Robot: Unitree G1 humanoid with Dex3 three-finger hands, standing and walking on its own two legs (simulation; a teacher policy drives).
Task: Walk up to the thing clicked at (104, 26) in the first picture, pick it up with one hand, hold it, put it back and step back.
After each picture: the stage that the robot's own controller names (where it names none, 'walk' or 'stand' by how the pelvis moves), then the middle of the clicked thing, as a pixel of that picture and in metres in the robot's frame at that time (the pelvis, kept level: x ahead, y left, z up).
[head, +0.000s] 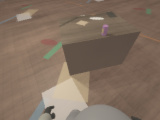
stand; (104, 30) +1.00 -0.13 -0.02
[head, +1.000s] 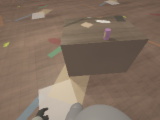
walk; (107, 34) +0.91 -0.09 +0.01
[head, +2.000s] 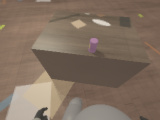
walk; (93, 45) +0.58 +0.07 +0.01
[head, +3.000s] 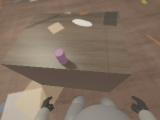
stand; (61, 57) +0.42 +0.25 +0.01
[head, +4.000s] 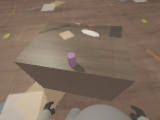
stand; (71, 59) +0.45 +0.19 -0.01
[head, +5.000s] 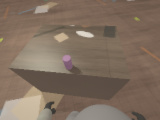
stand; (67, 62) +0.43 +0.21 -0.02
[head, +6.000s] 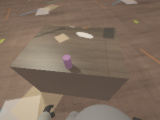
stand; (67, 61) +0.45 +0.22 -0.02
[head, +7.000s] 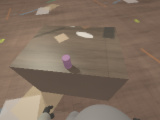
stand; (67, 62) +0.44 +0.22 -0.02
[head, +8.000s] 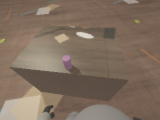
rise first; (67, 62) +0.44 +0.22 -0.02
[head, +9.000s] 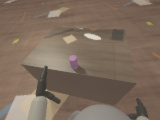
rise first; (73, 62) +0.45 +0.20 -0.02
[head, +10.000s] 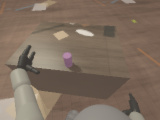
go down; (68, 60) +0.46 +0.18 -0.01
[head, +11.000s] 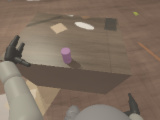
go down; (66, 55) +0.46 +0.18 +0.01
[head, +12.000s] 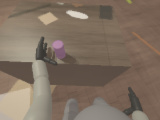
close in; (59, 50) +0.46 +0.19 +0.05
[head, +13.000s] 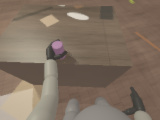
close; (59, 50) +0.46 +0.20 +0.06
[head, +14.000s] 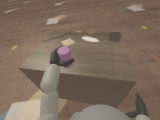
lift; (66, 57) +0.32 +0.17 +0.21
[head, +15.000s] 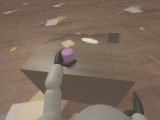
hold; (69, 58) +0.33 +0.15 +0.19
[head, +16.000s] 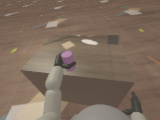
hold; (69, 61) +0.33 +0.16 +0.17
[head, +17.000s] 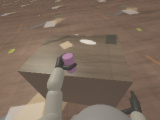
hold; (69, 63) +0.33 +0.15 +0.16
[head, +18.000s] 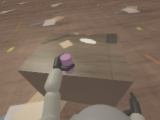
crouch; (67, 63) +0.33 +0.17 +0.15
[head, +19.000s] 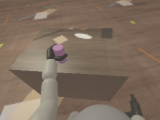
crouch; (60, 54) +0.40 +0.21 +0.15
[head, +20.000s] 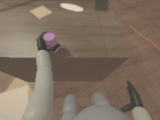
lower; (51, 43) +0.50 +0.21 +0.08
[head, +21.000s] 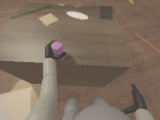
lower; (58, 51) +0.45 +0.20 +0.06
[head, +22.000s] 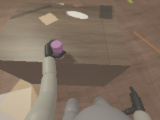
lower; (58, 50) +0.46 +0.20 +0.06
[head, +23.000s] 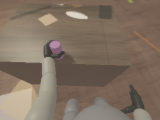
lower; (57, 50) +0.46 +0.20 +0.06
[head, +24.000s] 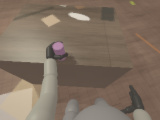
open; (59, 51) +0.45 +0.20 +0.05
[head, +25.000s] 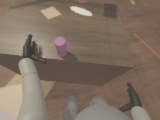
rise; (61, 47) +0.46 +0.19 +0.06
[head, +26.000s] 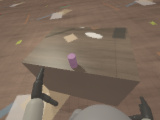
sink last; (72, 61) +0.45 +0.20 +0.02
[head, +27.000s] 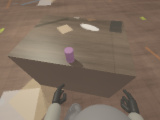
stand; (69, 55) +0.45 +0.19 +0.03
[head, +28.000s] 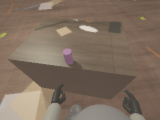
stand; (68, 56) +0.45 +0.20 +0.04
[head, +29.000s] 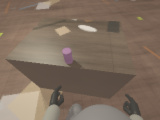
stand; (67, 56) +0.45 +0.19 +0.05
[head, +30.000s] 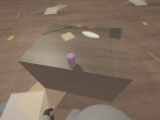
stand; (71, 60) +0.46 +0.20 -0.01
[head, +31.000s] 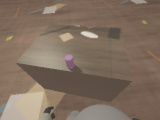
stand; (69, 61) +0.45 +0.21 -0.02
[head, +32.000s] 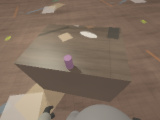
stand; (68, 62) +0.44 +0.21 -0.02
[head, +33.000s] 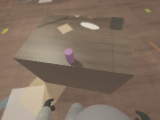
walk; (69, 56) +0.46 +0.20 -0.01
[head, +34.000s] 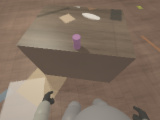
walk; (76, 42) +0.57 +0.16 +0.00
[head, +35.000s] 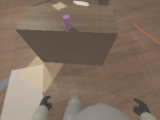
walk; (67, 22) +0.80 +0.29 +0.01
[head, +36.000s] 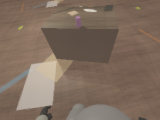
stand; (78, 22) +1.06 +0.24 +0.00
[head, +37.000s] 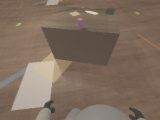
walk; (80, 23) +1.04 +0.20 -0.02
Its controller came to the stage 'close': yes
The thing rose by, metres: 0.21
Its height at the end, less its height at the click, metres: +0.00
